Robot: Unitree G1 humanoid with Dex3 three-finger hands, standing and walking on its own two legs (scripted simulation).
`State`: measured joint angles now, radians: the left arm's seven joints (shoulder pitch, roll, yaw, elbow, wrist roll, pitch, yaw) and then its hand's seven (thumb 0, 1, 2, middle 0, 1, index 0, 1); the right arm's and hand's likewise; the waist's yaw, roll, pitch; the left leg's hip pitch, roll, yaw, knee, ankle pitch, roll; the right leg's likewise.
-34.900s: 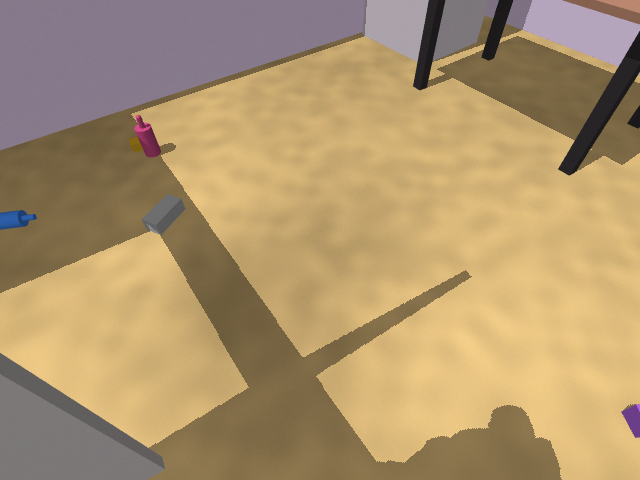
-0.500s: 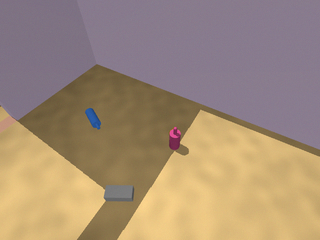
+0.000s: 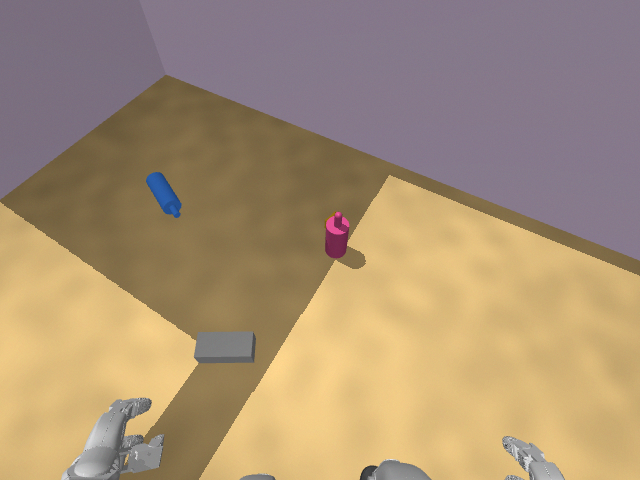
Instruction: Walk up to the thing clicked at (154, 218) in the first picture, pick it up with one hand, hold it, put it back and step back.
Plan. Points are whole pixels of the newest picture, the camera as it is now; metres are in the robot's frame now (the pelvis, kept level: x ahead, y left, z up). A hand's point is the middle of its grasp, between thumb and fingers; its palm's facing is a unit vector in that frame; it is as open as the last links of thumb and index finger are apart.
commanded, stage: rise first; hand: left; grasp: from above
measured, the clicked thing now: (226, 347) +0.49 +0.31 -0.73
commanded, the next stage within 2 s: none
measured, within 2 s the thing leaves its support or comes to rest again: neither
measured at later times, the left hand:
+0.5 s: hand (146, 471) +0.14 +0.27 -0.20, palm faces -0.12 -0.89 -0.44, open 14.1 cm
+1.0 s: hand (160, 432) +0.21 +0.31 -0.33, palm faces -0.38 -0.64 -0.67, open 14.2 cm
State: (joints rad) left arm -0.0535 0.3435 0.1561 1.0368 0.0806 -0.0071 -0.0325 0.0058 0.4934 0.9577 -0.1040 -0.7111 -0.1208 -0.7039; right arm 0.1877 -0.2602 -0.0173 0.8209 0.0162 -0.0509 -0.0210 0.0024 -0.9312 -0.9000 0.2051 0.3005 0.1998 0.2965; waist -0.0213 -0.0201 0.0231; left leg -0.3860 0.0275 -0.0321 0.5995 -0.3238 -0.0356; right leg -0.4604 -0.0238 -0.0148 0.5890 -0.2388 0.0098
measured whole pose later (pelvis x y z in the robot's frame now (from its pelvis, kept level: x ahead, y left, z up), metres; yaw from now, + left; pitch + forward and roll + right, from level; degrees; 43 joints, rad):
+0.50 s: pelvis +0.00 +0.02 -0.06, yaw +0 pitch +16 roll -2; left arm 0.23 0.31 0.12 0.47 0.22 0.23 0.01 0.00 -0.54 1.03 -0.07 -1.04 -0.07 -1.05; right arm 0.20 -0.24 -0.03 0.59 0.00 -0.13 -0.01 0.01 -0.91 -0.89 0.21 0.30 0.20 0.30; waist -0.02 0.00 -0.10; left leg -0.81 0.01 -0.04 1.09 -0.56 -0.01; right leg -0.86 -0.03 -0.01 1.02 -0.43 0.04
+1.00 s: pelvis -0.04 +0.01 -0.20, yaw +1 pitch +30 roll -1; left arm -0.08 0.48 0.15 0.63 0.52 -0.02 0.00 0.00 -0.58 0.99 -0.10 -1.05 -0.10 -1.05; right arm 0.11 -0.31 -0.04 0.59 0.00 -0.22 0.01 0.01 -0.94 -0.90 0.21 0.30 0.20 0.30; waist -0.04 0.00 -0.17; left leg -1.47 -0.01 -0.07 1.67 -0.72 -0.03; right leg -1.54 -0.05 0.00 1.60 -0.59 0.03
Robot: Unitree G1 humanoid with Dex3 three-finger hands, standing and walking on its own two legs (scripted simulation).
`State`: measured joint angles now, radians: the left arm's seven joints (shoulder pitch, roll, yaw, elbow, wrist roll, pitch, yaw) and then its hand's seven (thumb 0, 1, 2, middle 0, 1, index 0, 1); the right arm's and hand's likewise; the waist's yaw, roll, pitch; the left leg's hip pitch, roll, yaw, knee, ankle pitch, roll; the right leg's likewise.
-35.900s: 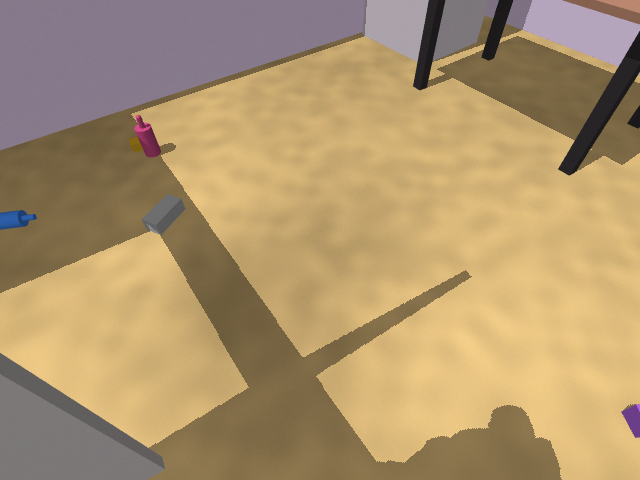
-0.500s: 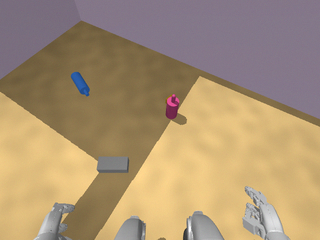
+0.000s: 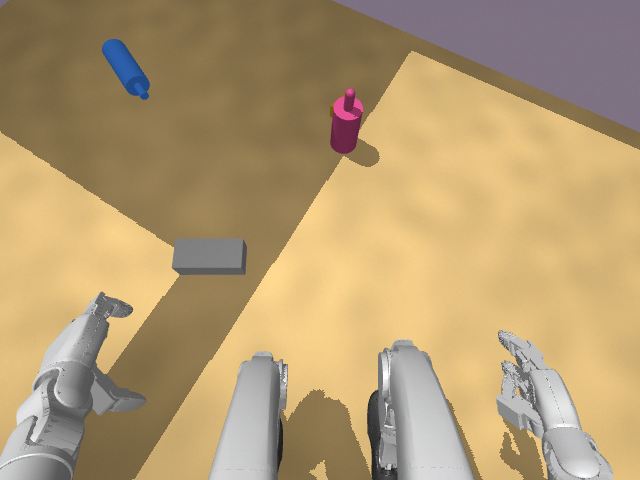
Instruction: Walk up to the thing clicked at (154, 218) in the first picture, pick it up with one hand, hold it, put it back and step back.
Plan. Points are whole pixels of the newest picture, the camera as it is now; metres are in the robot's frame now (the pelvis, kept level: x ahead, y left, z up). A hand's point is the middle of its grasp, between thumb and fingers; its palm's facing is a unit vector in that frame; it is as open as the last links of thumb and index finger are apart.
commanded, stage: rise first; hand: left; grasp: from above
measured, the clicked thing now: (211, 256) +0.53 +0.29 -0.53
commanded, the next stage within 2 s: none
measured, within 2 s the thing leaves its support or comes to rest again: neither
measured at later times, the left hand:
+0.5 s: hand (148, 295) +0.38 +0.33 -0.29, palm faces -0.48 -0.19 -0.86, open 14.0 cm
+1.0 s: hand (161, 273) +0.44 +0.34 -0.36, palm faces -0.48 +0.00 -0.88, open 13.9 cm
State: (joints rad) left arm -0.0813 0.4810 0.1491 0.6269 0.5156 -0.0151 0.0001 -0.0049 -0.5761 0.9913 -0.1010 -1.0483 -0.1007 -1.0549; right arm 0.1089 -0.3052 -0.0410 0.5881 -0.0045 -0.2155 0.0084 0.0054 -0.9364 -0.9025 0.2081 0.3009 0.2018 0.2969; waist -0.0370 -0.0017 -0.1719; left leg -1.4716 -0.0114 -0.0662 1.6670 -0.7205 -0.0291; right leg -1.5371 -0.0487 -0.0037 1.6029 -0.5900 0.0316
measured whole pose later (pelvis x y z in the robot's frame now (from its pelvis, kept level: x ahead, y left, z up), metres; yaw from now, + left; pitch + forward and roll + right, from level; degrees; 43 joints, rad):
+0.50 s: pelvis -0.06 +0.01 -0.16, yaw -2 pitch +33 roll -6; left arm -0.77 0.78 0.19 1.14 1.05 -0.34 0.08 0.00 -0.53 1.04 -0.08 -1.05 -0.08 -1.05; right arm 0.15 -0.30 -0.01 0.71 -0.05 -0.06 0.08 0.00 -0.90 -0.89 0.21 0.30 0.20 0.30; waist -0.14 0.01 -0.06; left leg -2.08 -0.05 -0.11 2.20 -0.71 -0.02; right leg -2.10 -0.05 -0.01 2.06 -0.53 0.05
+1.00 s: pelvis -0.05 +0.03 -0.20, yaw -5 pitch +36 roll -11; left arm -1.00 0.92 0.15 1.38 1.35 -0.38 0.26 0.00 -0.46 0.97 -0.12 -0.90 -0.12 -0.91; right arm 0.17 -0.29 0.06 0.70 -0.13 0.02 0.15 0.00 -0.90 -0.89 0.21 0.30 0.20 0.30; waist -0.25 0.00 -0.02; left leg -2.23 -0.08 -0.12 2.33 -0.72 0.02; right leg -2.21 -0.07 -0.02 2.14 -0.56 0.06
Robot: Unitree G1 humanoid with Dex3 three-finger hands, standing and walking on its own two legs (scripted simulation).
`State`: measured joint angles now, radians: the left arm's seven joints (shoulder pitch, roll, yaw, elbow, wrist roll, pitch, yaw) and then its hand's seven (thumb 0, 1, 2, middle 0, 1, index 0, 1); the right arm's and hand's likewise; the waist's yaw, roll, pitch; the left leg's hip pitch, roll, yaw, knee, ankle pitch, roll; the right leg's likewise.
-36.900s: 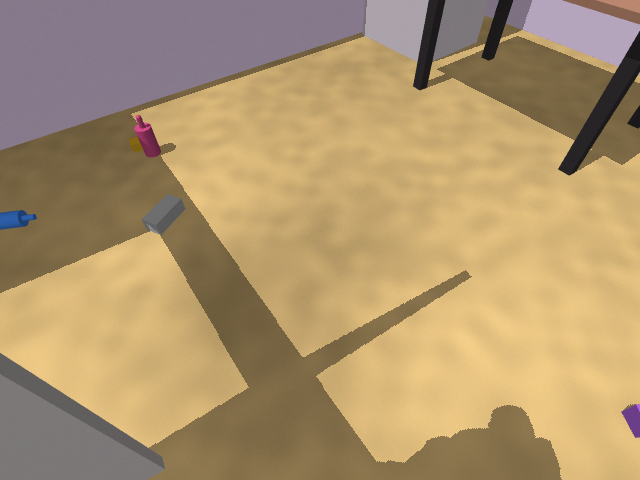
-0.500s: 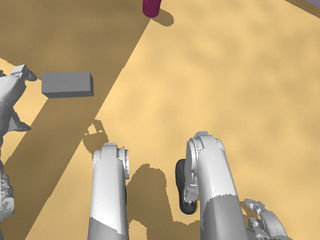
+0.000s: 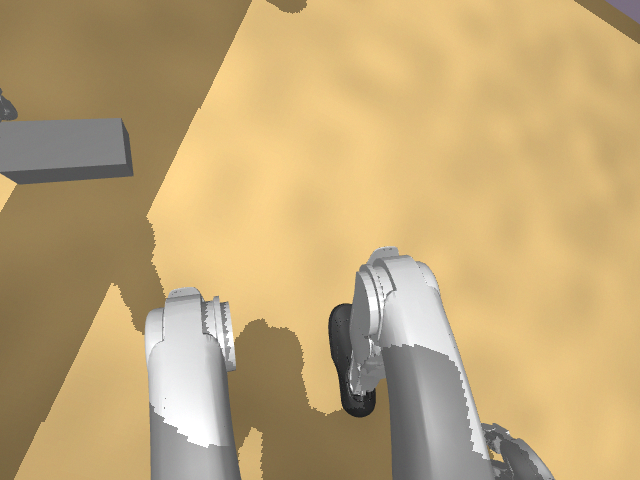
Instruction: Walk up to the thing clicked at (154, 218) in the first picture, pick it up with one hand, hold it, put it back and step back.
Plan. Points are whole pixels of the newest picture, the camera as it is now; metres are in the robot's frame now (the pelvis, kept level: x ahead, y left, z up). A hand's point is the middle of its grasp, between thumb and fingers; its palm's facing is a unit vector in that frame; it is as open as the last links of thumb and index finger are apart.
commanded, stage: rise first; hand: left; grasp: from above
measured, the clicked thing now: (69, 151) +0.56 +0.30 -0.33
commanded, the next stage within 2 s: none
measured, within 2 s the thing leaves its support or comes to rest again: neither
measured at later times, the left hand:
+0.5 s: hand out of the picture +0.49 +0.34 -0.18, palm faces -0.46 -0.07 -0.88, open 13.4 cm
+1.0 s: hand out of the picture +0.50 +0.34 -0.20, palm faces -0.46 -0.07 -0.89, open 13.1 cm
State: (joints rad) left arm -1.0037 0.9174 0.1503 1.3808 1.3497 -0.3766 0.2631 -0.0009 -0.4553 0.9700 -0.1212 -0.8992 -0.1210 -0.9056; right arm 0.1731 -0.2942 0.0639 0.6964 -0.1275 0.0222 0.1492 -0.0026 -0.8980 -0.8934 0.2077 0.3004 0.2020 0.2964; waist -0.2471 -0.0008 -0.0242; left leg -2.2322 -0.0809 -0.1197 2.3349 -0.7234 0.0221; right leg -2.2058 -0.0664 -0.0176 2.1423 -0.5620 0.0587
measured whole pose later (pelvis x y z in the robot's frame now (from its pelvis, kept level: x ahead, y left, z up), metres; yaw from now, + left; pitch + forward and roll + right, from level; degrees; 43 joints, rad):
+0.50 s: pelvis +0.00 -0.01 -0.02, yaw -1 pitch +36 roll -12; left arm -1.08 1.01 0.17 1.48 1.36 -0.37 0.30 0.00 -0.38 0.88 -0.20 -0.87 -0.20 -0.87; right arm 0.18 -0.33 0.11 0.66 -0.15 0.03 0.16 0.00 -0.91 -0.90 0.21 0.30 0.20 0.30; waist -0.30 -0.02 0.02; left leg -2.27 -0.08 -0.15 2.39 -0.74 0.00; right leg -2.25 -0.05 -0.04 2.19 -0.56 0.07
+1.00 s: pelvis +0.00 +0.00 -0.02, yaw -2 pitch +35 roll -13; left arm -1.10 1.02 0.15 1.48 1.36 -0.35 0.30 0.00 -0.35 0.86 -0.23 -0.86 -0.24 -0.86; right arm 0.18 -0.31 0.13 0.64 -0.14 0.03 0.17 -0.01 -0.91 -0.90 0.21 0.30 0.20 0.30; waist -0.31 -0.02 0.03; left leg -2.30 -0.08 -0.15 2.41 -0.74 0.02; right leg -2.26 -0.05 -0.04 2.19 -0.56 0.06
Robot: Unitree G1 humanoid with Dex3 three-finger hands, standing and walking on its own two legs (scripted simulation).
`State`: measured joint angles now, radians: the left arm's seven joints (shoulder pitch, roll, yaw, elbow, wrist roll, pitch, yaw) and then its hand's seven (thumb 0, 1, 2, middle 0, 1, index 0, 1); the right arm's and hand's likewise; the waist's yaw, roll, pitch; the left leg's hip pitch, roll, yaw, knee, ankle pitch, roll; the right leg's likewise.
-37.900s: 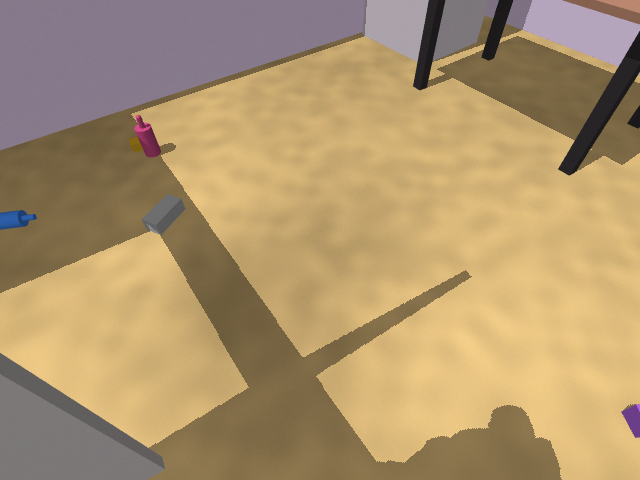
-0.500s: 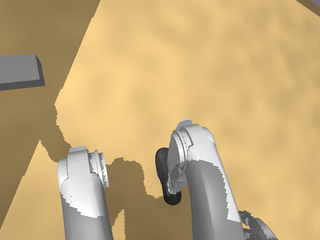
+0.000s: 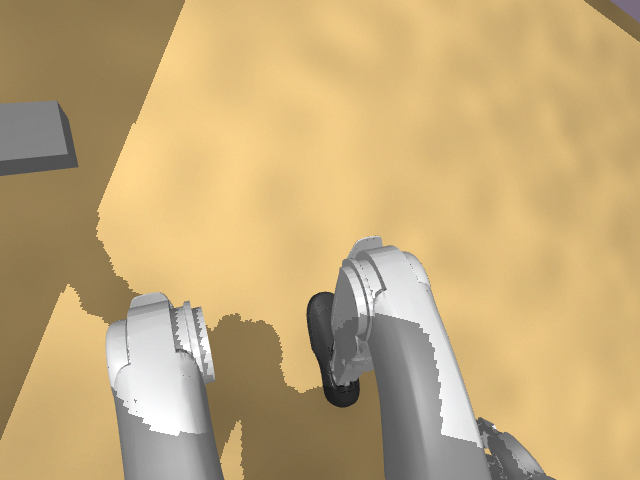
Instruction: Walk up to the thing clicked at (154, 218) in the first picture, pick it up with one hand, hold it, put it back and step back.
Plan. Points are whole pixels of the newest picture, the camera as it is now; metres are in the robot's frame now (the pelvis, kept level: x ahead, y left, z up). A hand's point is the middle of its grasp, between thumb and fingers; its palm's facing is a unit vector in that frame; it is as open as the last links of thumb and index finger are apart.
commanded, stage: rise first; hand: left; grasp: from above
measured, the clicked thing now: out of the picture +0.55 +0.33 -0.31
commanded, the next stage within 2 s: none
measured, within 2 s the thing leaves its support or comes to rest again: neither
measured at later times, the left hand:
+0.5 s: hand out of the picture +0.49 +0.35 -0.18, palm faces -0.44 -0.09 -0.89, open 13.3 cm
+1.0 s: hand out of the picture +0.50 +0.36 -0.18, palm faces -0.44 -0.08 -0.89, open 13.6 cm
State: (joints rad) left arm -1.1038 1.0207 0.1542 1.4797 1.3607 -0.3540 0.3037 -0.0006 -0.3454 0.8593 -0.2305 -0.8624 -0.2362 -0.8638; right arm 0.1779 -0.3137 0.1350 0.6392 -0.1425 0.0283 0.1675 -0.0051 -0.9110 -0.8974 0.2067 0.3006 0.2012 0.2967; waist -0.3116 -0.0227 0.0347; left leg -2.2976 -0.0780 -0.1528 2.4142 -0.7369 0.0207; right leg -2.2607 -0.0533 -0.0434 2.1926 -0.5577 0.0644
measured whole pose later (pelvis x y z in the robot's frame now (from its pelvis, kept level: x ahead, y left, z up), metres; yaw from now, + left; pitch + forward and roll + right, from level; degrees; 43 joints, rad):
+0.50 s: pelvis -0.01 +0.00 -0.01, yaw -1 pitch +34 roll -14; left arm -1.17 1.07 0.13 1.56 1.39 -0.34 0.33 0.00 -0.38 0.89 -0.20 -0.91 -0.21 -0.91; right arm 0.19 -0.32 0.18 0.63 -0.15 0.01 0.16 0.00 -0.91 -0.90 0.21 0.30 0.20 0.30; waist -0.36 -0.03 0.05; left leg -2.33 -0.07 -0.16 2.44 -0.71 0.03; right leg -2.29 -0.04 -0.05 2.21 -0.53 0.06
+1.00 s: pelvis -0.01 +0.00 -0.01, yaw -1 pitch +34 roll -15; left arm -1.17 1.07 0.12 1.51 1.36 -0.32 0.29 0.00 -0.44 0.95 -0.16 -0.93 -0.16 -0.94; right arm 0.18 -0.34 0.19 0.60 -0.15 0.01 0.16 0.00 -0.90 -0.89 0.21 0.30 0.20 0.30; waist -0.35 -0.03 0.06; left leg -2.33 -0.08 -0.16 2.45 -0.71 0.03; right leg -2.28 -0.05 -0.06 2.20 -0.53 0.05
